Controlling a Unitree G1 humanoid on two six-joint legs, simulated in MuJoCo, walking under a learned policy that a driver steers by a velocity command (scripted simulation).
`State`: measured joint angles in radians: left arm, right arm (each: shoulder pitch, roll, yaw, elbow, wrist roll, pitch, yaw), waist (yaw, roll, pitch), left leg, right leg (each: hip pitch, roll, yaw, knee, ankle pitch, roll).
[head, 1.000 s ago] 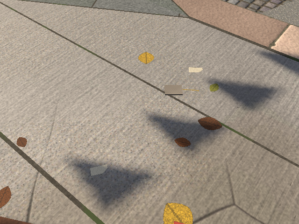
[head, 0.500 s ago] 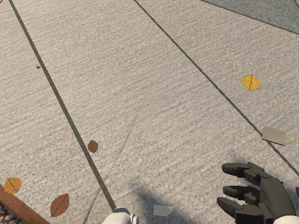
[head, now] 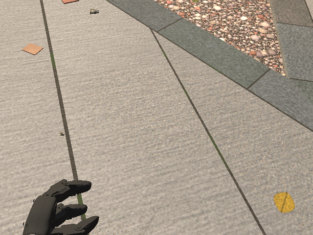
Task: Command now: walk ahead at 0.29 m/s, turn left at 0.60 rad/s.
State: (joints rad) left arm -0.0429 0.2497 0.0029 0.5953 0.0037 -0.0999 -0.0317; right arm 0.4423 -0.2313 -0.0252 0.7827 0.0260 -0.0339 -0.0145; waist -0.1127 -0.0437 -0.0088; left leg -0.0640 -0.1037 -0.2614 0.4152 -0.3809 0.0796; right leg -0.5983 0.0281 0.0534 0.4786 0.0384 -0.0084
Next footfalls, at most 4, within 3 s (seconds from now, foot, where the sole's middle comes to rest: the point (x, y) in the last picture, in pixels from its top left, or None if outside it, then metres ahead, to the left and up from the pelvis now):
0.04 right None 0.23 -0.12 -0.77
0.56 left None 0.15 0.11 -0.77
0.96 right None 0.23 -0.11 -0.77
1.78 right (115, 211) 0.59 0.09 -0.77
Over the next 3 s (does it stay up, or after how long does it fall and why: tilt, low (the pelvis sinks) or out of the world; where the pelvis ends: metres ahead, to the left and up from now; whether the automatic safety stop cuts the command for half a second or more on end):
stays up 1.00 0.38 0.00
